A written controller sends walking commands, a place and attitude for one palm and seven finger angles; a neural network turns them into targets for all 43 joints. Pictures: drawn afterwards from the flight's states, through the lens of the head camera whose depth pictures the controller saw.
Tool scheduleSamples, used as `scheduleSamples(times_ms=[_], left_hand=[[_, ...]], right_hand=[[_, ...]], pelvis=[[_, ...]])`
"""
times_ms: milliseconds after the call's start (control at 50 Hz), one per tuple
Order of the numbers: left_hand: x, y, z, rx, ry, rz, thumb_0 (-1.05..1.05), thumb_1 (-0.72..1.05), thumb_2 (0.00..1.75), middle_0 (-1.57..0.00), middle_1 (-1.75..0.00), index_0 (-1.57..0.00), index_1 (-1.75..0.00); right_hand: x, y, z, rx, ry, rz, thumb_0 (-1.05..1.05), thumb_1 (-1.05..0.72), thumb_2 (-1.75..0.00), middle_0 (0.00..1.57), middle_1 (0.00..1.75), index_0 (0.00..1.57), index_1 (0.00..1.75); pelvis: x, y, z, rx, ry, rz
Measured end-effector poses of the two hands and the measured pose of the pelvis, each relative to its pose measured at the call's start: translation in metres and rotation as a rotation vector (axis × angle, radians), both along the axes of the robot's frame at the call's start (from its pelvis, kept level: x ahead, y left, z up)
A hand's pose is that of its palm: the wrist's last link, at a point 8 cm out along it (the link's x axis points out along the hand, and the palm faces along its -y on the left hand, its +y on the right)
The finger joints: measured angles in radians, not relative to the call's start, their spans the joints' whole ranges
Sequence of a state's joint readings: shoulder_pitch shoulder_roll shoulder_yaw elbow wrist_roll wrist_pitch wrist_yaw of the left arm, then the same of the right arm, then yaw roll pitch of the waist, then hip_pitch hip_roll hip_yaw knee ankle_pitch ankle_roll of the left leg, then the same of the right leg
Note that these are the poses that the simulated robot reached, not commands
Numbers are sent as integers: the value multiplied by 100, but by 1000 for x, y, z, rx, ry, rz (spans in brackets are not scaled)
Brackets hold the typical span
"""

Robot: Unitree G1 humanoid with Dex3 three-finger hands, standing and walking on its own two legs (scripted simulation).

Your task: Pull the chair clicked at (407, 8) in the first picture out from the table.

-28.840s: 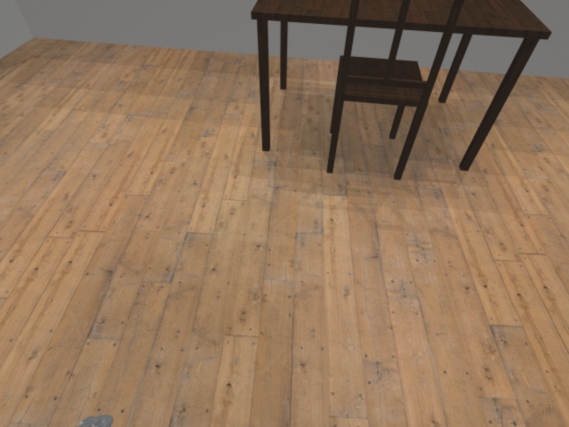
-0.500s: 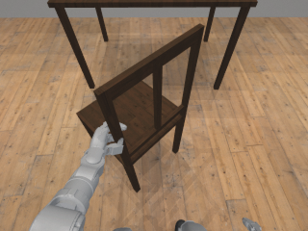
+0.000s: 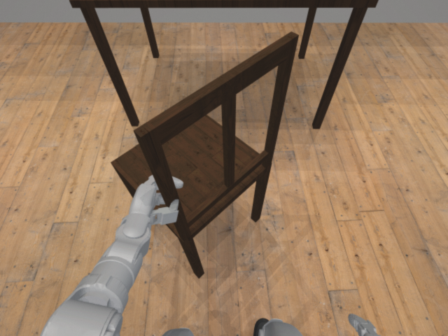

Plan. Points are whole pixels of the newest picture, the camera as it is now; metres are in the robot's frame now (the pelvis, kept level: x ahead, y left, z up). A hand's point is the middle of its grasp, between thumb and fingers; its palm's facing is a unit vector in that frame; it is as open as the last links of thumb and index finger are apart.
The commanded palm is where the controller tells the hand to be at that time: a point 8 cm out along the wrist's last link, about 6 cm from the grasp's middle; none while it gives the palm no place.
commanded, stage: stop walking, hand still on the chair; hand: left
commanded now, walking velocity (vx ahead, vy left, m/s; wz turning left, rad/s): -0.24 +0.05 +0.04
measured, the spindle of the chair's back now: (229, 148) +0.52 +0.01 -0.05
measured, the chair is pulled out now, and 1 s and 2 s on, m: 0.67 0.67 0.67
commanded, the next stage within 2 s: open the thumb and straighten the fingers in 0.94 s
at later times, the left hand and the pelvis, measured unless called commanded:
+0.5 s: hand (172, 209) +0.35 +0.13 -0.04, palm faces -0.05 -0.97 -0.24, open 6.3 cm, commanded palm +0.34 +0.18 -0.02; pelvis +0.04 +0.00 +0.01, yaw +0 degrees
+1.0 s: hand (171, 209) +0.35 +0.13 -0.04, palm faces -0.06 -0.97 -0.23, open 6.3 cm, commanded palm +0.34 +0.18 -0.02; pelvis +0.06 +0.01 +0.01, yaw +0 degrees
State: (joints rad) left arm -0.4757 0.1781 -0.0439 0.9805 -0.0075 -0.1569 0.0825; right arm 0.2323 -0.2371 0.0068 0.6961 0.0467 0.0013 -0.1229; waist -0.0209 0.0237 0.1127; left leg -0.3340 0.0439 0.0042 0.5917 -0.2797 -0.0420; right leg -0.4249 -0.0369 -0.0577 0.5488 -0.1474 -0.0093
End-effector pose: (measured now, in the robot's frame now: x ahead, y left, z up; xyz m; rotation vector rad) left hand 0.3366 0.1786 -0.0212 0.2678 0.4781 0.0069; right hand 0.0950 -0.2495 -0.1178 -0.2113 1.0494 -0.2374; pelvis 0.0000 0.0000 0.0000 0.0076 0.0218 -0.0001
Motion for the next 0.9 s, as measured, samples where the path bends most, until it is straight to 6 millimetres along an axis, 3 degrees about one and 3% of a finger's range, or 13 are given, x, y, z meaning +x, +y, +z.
scheduleSamples(times_ms=[260,680,900], left_hand=[[-2,-1,0,-9,-5,4,9,64,85,-12,-126,-39,-127],[0,0,1,-20,19,12,11,62,85,-13,-125,-41,-129],[0,1,1,-28,17,8,11,63,83,-12,-126,-41,-129]], right_hand=[[11,3,12,-14,-15,-9,1,-90,-90,20,30,20,30],[94,10,27,15,-129,35,1,-90,-90,20,30,20,30],[97,11,32,9,-126,33,1,-90,-90,20,30,20,30]], pelvis=[[10,4,5,1,-16,-8],[54,2,10,-5,-37,-3],[59,4,11,-8,-40,-3]])
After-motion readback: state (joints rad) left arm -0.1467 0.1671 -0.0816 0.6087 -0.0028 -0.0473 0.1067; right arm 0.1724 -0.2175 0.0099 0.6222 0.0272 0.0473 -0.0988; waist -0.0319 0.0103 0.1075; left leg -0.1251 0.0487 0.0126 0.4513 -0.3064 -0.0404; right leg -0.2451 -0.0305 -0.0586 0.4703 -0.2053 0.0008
